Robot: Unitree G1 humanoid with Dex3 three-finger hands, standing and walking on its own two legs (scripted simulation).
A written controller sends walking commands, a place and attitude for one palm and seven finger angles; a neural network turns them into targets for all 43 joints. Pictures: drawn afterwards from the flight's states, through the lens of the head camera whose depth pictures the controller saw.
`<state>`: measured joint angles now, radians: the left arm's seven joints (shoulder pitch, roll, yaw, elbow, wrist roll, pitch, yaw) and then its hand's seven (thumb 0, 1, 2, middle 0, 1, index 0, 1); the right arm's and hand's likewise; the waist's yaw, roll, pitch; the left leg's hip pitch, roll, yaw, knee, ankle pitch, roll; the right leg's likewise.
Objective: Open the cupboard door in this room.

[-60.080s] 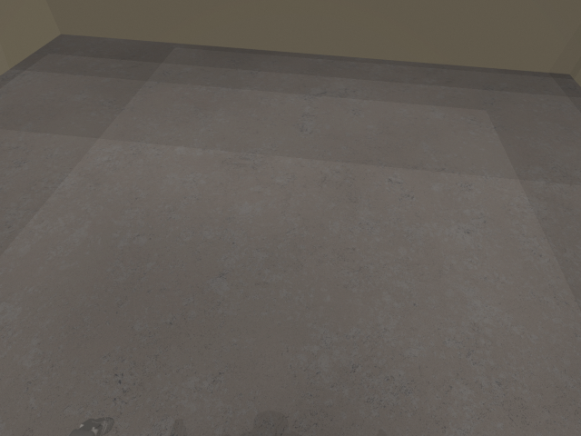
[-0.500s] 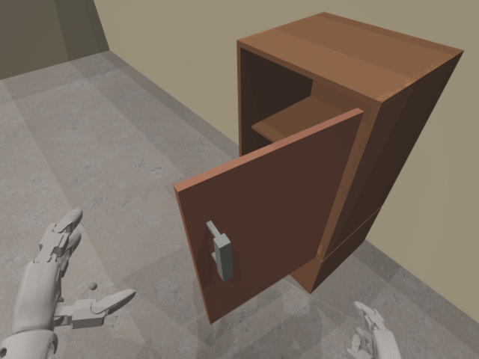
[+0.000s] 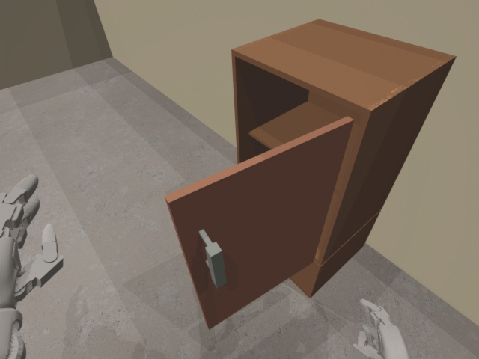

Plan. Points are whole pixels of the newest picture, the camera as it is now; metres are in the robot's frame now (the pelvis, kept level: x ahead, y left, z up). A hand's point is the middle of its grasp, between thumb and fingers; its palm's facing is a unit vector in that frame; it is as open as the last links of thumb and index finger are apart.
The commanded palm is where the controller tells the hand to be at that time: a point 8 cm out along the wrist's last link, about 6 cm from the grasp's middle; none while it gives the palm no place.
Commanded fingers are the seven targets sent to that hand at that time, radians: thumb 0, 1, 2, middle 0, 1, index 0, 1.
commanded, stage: draw the hand back to the body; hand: left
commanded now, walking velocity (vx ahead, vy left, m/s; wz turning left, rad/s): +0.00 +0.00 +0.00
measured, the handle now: (211, 258) +0.31 +0.11 -0.04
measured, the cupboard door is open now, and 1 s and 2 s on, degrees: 82 82 82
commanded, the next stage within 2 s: step back with the hand held close in 0.22 s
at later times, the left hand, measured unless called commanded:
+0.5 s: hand (58, 258) +0.18 +0.26 +0.16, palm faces +0.42 -0.78 -0.46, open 7.4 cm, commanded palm +0.13 +0.29 +0.17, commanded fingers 0.00 0.90 0.90 -0.20 -0.30 -0.20 -0.30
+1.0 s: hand (1, 319) +0.11 +0.28 +0.15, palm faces +0.42 -0.76 -0.49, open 7.4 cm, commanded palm +0.05 +0.32 +0.17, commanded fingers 0.00 0.90 0.90 -0.20 -0.30 -0.20 -0.30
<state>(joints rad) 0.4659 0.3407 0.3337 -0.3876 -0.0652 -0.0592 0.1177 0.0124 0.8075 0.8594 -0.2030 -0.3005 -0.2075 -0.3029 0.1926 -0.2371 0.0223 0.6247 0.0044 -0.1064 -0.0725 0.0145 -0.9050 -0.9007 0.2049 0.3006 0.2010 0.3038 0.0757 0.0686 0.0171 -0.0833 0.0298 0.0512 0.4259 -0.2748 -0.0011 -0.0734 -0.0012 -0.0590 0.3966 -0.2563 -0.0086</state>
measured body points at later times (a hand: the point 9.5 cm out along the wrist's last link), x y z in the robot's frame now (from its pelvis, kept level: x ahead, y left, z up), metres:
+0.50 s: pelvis -0.02 +0.00 +0.00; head -0.02 -0.02 +0.45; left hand +0.16 +0.30 +0.18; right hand +0.17 -0.24 -0.08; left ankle -0.02 +0.12 -0.74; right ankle -0.02 -0.11 -0.74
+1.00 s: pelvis -0.09 +0.02 -0.01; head -0.08 +0.03 +0.44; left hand +0.08 +0.32 +0.18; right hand +0.07 -0.22 -0.09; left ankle -0.02 +0.12 -0.74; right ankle -0.02 -0.11 -0.74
